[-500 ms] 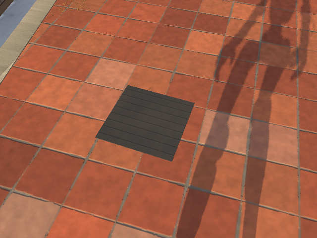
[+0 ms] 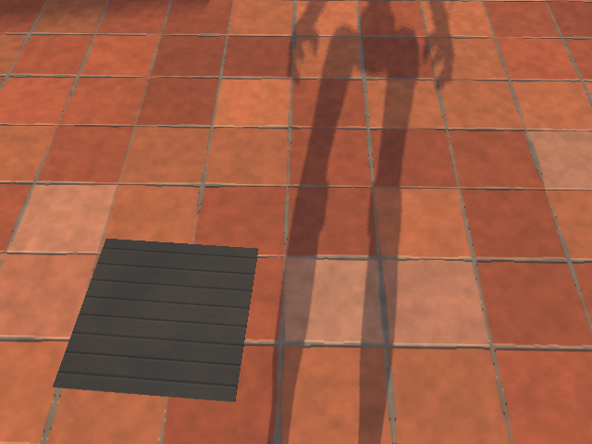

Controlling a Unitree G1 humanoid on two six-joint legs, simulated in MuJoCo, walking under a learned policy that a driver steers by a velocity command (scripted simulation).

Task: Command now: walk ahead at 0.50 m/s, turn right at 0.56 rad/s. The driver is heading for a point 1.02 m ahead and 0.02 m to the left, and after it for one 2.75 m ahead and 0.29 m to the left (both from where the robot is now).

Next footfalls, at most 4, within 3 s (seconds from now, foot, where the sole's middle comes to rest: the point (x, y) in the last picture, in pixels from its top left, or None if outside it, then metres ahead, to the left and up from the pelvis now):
0.36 left None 0.41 0.13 -0.77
0.88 right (377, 351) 0.66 -0.15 -0.77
1.44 left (285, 242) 0.98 0.07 -0.77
1.90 right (346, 195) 1.14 -0.10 -0.77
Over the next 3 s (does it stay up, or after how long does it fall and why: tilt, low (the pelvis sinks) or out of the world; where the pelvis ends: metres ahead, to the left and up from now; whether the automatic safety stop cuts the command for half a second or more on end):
stays up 1.03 0.02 0.00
